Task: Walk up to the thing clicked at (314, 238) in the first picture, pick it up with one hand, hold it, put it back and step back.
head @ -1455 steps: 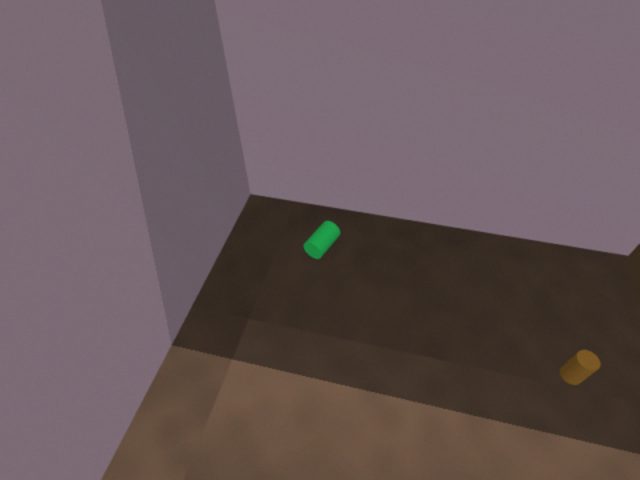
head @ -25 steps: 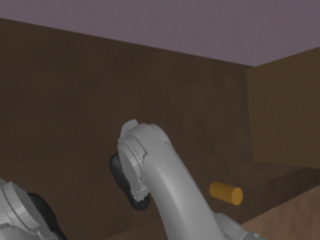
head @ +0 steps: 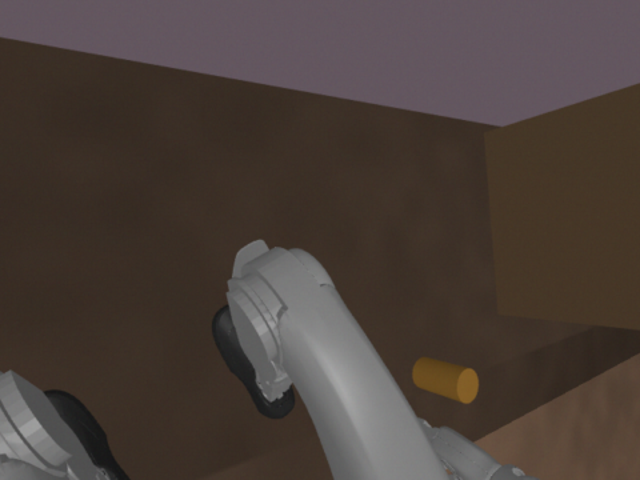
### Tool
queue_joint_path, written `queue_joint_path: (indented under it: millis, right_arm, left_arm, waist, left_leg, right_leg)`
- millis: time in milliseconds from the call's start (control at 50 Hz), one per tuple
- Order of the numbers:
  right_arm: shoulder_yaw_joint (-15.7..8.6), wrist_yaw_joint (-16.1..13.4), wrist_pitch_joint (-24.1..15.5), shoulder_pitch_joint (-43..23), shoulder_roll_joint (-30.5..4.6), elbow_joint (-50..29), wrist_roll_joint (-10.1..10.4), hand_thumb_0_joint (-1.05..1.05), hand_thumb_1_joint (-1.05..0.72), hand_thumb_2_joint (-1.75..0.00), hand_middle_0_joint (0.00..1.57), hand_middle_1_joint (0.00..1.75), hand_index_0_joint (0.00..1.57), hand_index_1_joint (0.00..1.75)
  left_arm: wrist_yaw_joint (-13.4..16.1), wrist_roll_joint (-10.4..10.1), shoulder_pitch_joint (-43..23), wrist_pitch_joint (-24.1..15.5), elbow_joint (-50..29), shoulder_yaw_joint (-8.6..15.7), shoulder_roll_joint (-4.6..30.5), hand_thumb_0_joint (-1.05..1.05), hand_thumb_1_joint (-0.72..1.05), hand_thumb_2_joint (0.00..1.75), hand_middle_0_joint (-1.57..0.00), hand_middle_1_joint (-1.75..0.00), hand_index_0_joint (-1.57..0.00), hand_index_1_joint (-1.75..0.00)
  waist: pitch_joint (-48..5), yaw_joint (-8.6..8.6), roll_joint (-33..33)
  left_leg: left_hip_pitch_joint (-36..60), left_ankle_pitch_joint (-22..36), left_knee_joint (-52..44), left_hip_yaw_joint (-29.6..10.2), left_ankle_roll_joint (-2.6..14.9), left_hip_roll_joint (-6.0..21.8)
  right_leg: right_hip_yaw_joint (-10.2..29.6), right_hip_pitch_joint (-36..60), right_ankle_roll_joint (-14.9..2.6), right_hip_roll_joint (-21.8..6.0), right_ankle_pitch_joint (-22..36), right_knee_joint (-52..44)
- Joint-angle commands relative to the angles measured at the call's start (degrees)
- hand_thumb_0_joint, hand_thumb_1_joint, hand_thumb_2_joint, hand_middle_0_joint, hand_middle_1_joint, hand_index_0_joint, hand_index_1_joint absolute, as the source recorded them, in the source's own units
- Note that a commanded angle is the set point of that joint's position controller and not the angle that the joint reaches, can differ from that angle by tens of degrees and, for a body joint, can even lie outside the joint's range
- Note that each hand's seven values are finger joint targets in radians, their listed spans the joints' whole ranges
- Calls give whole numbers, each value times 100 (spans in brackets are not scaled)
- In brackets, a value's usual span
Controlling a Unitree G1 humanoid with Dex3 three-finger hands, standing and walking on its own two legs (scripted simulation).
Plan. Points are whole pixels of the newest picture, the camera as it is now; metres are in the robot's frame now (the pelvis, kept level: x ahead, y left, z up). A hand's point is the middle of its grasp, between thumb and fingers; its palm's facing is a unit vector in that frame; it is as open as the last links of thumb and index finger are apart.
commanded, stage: close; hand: left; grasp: from above
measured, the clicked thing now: out of the picture +0.45 +0.39 -0.29
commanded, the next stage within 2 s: settle in 1.34 s
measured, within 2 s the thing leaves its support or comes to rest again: leaves its support in 1.78 s
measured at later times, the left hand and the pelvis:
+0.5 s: hand out of the picture +0.43 +0.38 -0.26, palm faces -0.16 -0.42 -0.89, open 11.2 cm; pelvis +0.00 +0.00 +0.00, yaw +0 degrees
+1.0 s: hand out of the picture +0.43 +0.38 -0.26, palm faces -0.17 -0.41 -0.89, open 10.9 cm; pelvis +0.00 +0.00 +0.00, yaw +0 degrees
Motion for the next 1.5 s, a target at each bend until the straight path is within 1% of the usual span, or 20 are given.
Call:
queue_joint_path:
  millis: [0, 60, 100, 300, 500, 620, 720, 760, 860, 1060, 1120, 1140, 1240, 1260, 1280, 1320, 1360, 1420, 1440, 1480]
  right_arm:
    - [-472, 24, -13, 1292, -1855, 212, 58, 0, -91, -91, 20, 30, 20, 30]
    - [-525, 5, 6, 1331, -1876, 233, 42, 0, -91, -91, 20, 30, 20, 30]
    - [-473, 15, 6, 1314, -1827, 185, 52, 0, -91, -90, 20, 30, 20, 30]
    - [-521, -13, -10, 1337, -1875, 272, 25, 0, -91, -90, 20, 30, 20, 30]
    - [-513, 12, -23, 1289, -1864, 240, 20, 0, -90, -90, 20, 30, 20, 30]
    - [-483, 10, -34, 1308, -1856, 226, 4, 0, -90, -90, 20, 30, 20, 30]
    - [-460, -31, -53, 1226, -1875, 235, 19, 0, -90, -90, 20, 30, 20, 30]
    - [-438, -31, -35, 1263, -1877, 217, 26, 0, -90, -90, 20, 30, 20, 30]
    - [-472, -69, -40, 1280, -1854, 252, 14, 0, -90, -90, 20, 30, 20, 30]
    - [-500, -74, -38, 1305, -1835, 250, 18, 0, -90, -90, 20, 30, 20, 30]
    - [-464, -79, -50, 1260, -1785, 270, 17, 0, -90, -90, 20, 30, 20, 30]
    - [-479, -75, -39, 1310, -1805, 286, 13, 0, -90, -90, 20, 30, 20, 30]
    - [-490, -64, -46, 1332, -1806, 322, 40, 0, -90, -90, 20, 30, 20, 30]
    - [-518, -68, -44, 1363, -1824, 285, 17, 0, -90, -90, 20, 30, 20, 30]
    - [-548, -71, -39, 1389, -1834, 326, 38, 0, -90, -90, 20, 30, 20, 30]
    - [-519, -60, -49, 1347, -1797, 245, 10, 0, -90, -90, 20, 30, 20, 30]
    - [-532, -75, -50, 1306, -1805, 284, 14, 0, -90, -90, 20, 30, 20, 30]
    - [-527, -67, -62, 1324, -1790, 295, 42, 0, -90, -90, 20, 30, 20, 30]
    - [-546, -70, -65, 1291, -1816, 294, 58, 0, -92, -90, 20, 30, 20, 30]
    - [-569, -82, -59, 1318, -1801, 329, 53, 0, -92, -90, 20, 30, 20, 30]
  left_arm:
    - [194, 86, -1270, 87, -751, -154, 1353, 0, -22, 75, -37, -73, -35, -74]
    - [180, 128, -1134, 70, -608, -163, 1293, 0, -17, 72, -41, -70, -39, -72]
    - [124, 101, -1075, 94, -545, -308, 1135, 0, -14, 69, -42, -68, -41, -69]
    - [171, 30, -1195, 21, -663, -263, 1174, 0, -2, 63, -52, -62, -51, -63]
    - [107, 45, -1138, 49, -585, -484, 919, 0, 9, 60, -62, -55, -60, -57]
    - [114, 35, -1091, 12, -643, -360, 1127, 0, 19, 58, -69, -53, -68, -54]
    - [83, 63, -1111, -15, -558, -302, 1279, 0, 24, 59, -73, -52, -71, -54]
    - [86, 75, -1129, -2, -567, -329, 1225, 0, 28, 60, -76, -52, -74, -53]
    - [60, 84, -1098, -13, -504, -306, 1219, 0, 30, 61, -78, -51, -76, -53]
    - [-5, 177, -1109, -15, -623, -474, 1099, 0, 35, 61, -82, -50, -80, -52]
    - [-20, 204, -1173, -32, -754, -423, 1253, 0, 39, 60, -85, -49, -83, -51]
    - [-24, 191, -1081, -11, -556, -467, 1088, 0, 39, 62, -86, -49, -83, -51]
    - [-33, 244, -1190, -4, -690, -470, 1137, 0, 42, 59, -86, -49, -85, -50]
    - [-42, 235, -1075, 2, -648, -486, 1078, 0, 42, 60, -87, -49, -85, -51]
    - [-19, 268, -1116, 0, -636, -428, 1121, 0, 42, 60, -87, -48, -85, -50]
    - [-66, 240, -1052, -1, -659, -502, 1044, 0, 42, 58, -88, -47, -86, -48]
    - [-52, 235, -1147, -22, -808, -411, 1206, 0, 43, 60, -88, -49, -86, -50]
    - [-77, 265, -1060, -6, -710, -433, 1156, 0, 45, 65, -90, -50, -87, -52]
    - [-75, 250, -1012, -1, -617, -401, 1128, 0, 44, 57, -91, -53, -92, -53]
    - [-87, 275, -1095, -21, -759, -385, 1204, 0, 50, 59, -97, -52, -97, -52]
  waist:
    - [-3893, -240, 3531]
    - [-3861, -260, 3442]
    - [-3797, -306, 3279]
    - [-3728, -280, 3486]
    - [-3661, -375, 3440]
    - [-3800, -300, 3313]
    - [-3797, -251, 3276]
    - [-3876, -266, 3366]
    - [-3792, -283, 3317]
    - [-3763, -311, 3422]
    - [-3757, -273, 3349]
    - [-3777, -285, 3332]
    - [-3743, -267, 3532]
    - [-3752, -318, 3449]
    - [-3770, -257, 3492]
    - [-3754, -317, 3385]
    - [-3813, -245, 3444]
    - [-3787, -209, 3417]
    - [-3831, -199, 3378]
    - [-3838, -185, 3500]
  left_leg:
    - [3030, 1231, -1251, 553, 9, 220]
    - [2867, 1119, -1231, 603, 37, 211]
    - [2798, 1228, -1167, 588, 58, 207]
    - [2947, 1100, -1292, 551, 10, 214]
    - [3064, 1209, -1351, 469, -12, 207]
    - [2888, 1248, -1240, 611, 52, 174]
    - [2775, 1068, -1255, 570, 53, 190]
    - [2960, 1228, -1271, 538, 25, 215]
    - [2888, 1051, -1294, 551, 28, 206]
    - [2962, 1187, -1307, 541, 20, 190]
    - [2822, 1165, -1239, 608, 54, 162]
    - [2853, 1245, -1235, 610, 45, 187]
    - [3093, 1286, -1352, 480, -14, 213]
    - [3092, 1243, -1349, 511, 3, 197]
    - [3113, 1247, -1372, 514, -11, 213]
    - [2988, 1200, -1307, 559, 33, 181]
    - [2933, 1213, -1292, 611, 32, 179]
    - [2915, 1116, -1316, 571, 23, 179]
    - [2977, 1055, -1332, 527, 12, 198]
    - [3041, 979, -1383, 535, -2, 191]
  right_leg:
    - [-533, 2062, -317, 128, 1678, -1238]
    - [-512, 2212, -304, 162, 1635, -1332]
    - [-512, 2153, -292, 146, 1720, -1284]
    - [-539, 2133, -328, 152, 1620, -1279]
    - [-567, 1962, -337, 115, 1660, -1212]
    - [-473, 2253, -298, 133, 1758, -1335]
    - [-500, 2182, -317, 144, 1543, -1314]
    - [-537, 2168, -334, 127, 1644, -1261]
    - [-529, 2182, -324, 150, 1523, -1301]
    - [-520, 2138, -332, 140, 1640, -1264]
    - [-464, 2160, -309, 134, 1640, -1309]
    - [-476, 2222, -308, 135, 1698, -1304]
    - [-555, 1935, -356, 97, 1639, -1163]
    - [-536, 2066, -344, 125, 1659, -1217]
    - [-551, 2034, -360, 130, 1640, -1212]
    - [-495, 2099, -328, 132, 1628, -1272]
    - [-455, 2156, -334, 136, 1649, -1266]
    - [-498, 2030, -346, 109, 1493, -1232]
    - [-522, 1967, -351, 129, 1446, -1232]
    - [-511, 1914, -366, 118, 1365, -1229]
